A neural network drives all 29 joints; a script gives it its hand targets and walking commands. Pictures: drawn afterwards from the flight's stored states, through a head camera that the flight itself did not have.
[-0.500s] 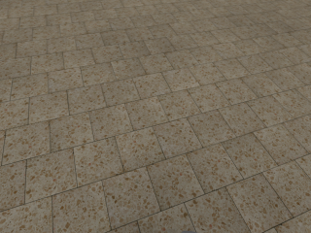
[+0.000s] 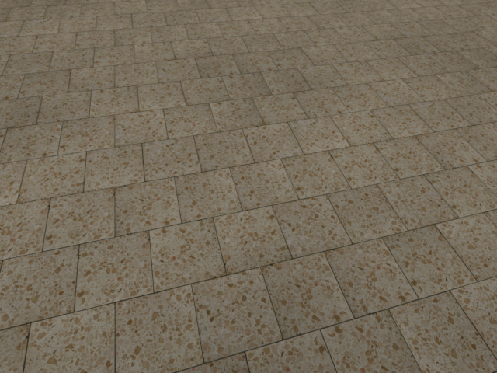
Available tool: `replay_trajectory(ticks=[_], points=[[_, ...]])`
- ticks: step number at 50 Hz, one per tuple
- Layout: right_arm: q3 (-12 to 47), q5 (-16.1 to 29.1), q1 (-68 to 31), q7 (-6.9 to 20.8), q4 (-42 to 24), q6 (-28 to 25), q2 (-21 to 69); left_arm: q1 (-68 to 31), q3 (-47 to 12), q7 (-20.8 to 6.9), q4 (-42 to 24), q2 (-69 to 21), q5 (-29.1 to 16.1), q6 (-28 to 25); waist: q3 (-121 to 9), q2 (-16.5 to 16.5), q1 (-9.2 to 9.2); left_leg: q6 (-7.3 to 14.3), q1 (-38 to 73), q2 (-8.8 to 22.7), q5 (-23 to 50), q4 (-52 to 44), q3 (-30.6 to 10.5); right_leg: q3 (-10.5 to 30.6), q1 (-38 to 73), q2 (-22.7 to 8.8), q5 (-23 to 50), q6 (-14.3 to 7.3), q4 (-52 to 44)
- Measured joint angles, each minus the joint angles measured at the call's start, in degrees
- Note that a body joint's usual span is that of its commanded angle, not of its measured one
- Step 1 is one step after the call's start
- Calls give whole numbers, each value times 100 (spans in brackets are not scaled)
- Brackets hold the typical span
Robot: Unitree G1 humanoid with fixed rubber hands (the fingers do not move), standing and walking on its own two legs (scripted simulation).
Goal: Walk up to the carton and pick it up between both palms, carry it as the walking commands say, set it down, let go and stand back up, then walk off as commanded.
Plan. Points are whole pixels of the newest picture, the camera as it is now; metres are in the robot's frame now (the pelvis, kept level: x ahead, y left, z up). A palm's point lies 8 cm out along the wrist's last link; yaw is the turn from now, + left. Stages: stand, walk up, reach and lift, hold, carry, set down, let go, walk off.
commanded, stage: walk off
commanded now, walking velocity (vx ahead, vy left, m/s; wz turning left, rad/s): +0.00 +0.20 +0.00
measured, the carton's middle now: out of the picture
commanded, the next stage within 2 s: stand in 1.18 s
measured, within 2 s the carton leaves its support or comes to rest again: neither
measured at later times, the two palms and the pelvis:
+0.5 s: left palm out of the picture +0.07 +0.31 -0.07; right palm out of the picture +0.03 -0.22 -0.14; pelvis -0.02 +0.03 +0.01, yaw -2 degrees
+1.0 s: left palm out of the picture +0.06 +0.38 -0.10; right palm out of the picture +0.00 -0.15 -0.12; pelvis -0.04 +0.11 +0.00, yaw -3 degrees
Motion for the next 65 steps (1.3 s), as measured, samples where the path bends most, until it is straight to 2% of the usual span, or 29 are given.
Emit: replay_trajectory(ticks=[1, 3, 6, 8, 11, 13, 16, 18, 19, 23, 25, 28, 32, 35, 38, 41, 46, 48, 51, 54, 57, 60, 63, 65], points=[[-1, 0, -1, 0, 7, -1, 1, 1, 1, -5, -1, -1, 0, 39, 0, -32, -6, 49, 12, -9, -39, -18, 17, 89, -182, 75, -360, -23, 565], [0, 0, -1, -3, -4, -2, -8, 3, 1, -6, -6, -1, 0, 85, -4, -45, -36, 125, 47, -13, -33, -115, 37, 120, -444, 190, -543, -30, 1408], [0, 0, -1, -29, -60, -36, -2, 6, 1, 16, -10, 1, 0, 94, -9, -55, -76, 194, 65, -54, 29, -209, 114, 68, -596, 227, -497, -31, 1968], [0, 0, -1, -76, -82, -46, 12, 6, 1, 29, -11, 2, 0, 94, -9, -72, -102, 227, 60, -101, 33, -211, 199, 53, -594, 227, -501, -32, 2018], [0, 0, 1, -133, -72, -48, 18, 8, 1, 105, -14, -3, 0, 95, -13, -69, -151, 267, 50, -175, 34, -212, 359, -20, -470, 226, -556, -32, 1588], [2, 0, 1, -138, -47, -48, 21, 9, 0, 145, -15, -4, -1, 94, -16, -67, -226, 274, 47, -247, 41, -212, 436, -84, -255, 225, -429, -32, 967], [1, -1, 2, -138, 34, -45, 7, 9, -1, 184, -13, -44, -1, 29, -5, -9, -251, 261, -20, -345, -17, -26, 477, -171, 288, 233, 560, -97, -477], [1, -1, 4, -139, 91, 2, -10, 20, 2, 188, 5, -88, -1, 20, 8, 126, -248, 233, -294, -346, -755, 859, 321, -239, 324, 224, 596, -338, -460], [2, -1, 2, -139, 72, 41, -12, 41, 2, 188, 5, -88, -1, 20, 7, 164, -212, 224, -465, -351, -899, 1417, 218, -239, 361, 211, 617, -414, -534], [2, 0, 7, -87, 33, 59, -29, 51, 0, 186, 0, -90, 0, -49, 1, 267, -120, 141, -857, -338, -566, 2471, -249, -232, 455, 164, 892, -435, -989], [2, 0, 9, -80, 32, 81, -31, 50, 0, 185, 1, -91, 0, -100, 0, 296, -118, 29, -873, -308, -492, 2503, -392, -234, 456, 142, 995, -396, -1121], [2, 0, 10, -80, 47, 104, -38, 50, -1, 182, 1, -97, 0, -189, -2, 340, -123, -123, -843, -190, -415, 2365, -399, -296, 458, 107, 1052, -304, -1176], [3, 0, 13, -65, 39, 97, -39, 51, -1, 122, 3, -84, 0, -194, -7, 312, -98, -141, -521, 39, -521, 1169, -212, -425, 456, 87, 1060, -181, -1141], [3, 0, 12, -61, 48, 55, -46, 60, 0, 56, 10, -37, 0, -152, 2, 180, -64, -88, -83, 74, -86, 164, -84, -422, 328, 26, 878, -80, -723], [0, 0, 12, -62, 31, 38, 17, 54, -2, 59, 20, -45, 0, 31, 7, -33, -103, 112, -69, -7, -136, 156, 33, -42, -173, 131, -408, -79, 736], [2, 0, 12, -61, 20, 9, 19, 32, -1, 61, 12, -51, 0, 76, 0, -66, -197, 215, -47, -43, -32, -38, 88, 100, -514, 268, -445, -94, 1919], [2, 0, 12, -101, 24, -57, 28, 5, -1, 61, 9, -49, -1, 82, -3, -79, -228, 305, -46, -140, 89, -194, 291, 109, -563, 286, -408, -94, 2273], [3, 0, 12, -116, 40, -63, 32, -6, -1, 61, 6, -49, -1, 99, -5, -60, -258, 333, -56, -191, 104, -203, 377, 82, -496, 285, -467, -94, 2035], [3, 0, 13, -126, 101, -62, 33, -40, -1, 122, 4, -60, -1, 100, -11, -1, -290, 345, -74, -270, 127, -204, 474, -6, -167, 283, -591, -94, 955], [3, 0, 17, -129, 151, -53, 33, -18, -2, 159, 15, -76, -1, 17, -7, 48, -284, 329, -116, -366, 99, -87, 549, -30, 379, 277, 402, -136, -506], [3, 0, 11, -122, 183, 18, 22, 31, 1, 169, 48, -144, -1, 2, 4, 161, -201, 234, -521, -369, -713, 1122, 340, -55, 406, 252, 541, -366, -584], [3, 0, 14, -102, 132, 22, -6, 108, 0, 171, 50, -145, -1, -29, 0, 209, -126, 154, -902, -366, -610, 2159, -61, -65, 492, 203, 775, -396, -953], [3, 0, 18, -82, 120, 24, -9, 110, -3, 157, 48, -147, -1, -138, -4, 257, -111, 42, -941, -291, -508, 2268, -329, -110, 521, 175, 922, -353, -1153], [4, 0, 20, -80, 117, 24, -7, 103, -4, 119, 49, -149, -1, -201, -10, 298, -112, -43, -819, -171, -510, 1940, -320, -169, 523, 178, 938, -306, -1170]])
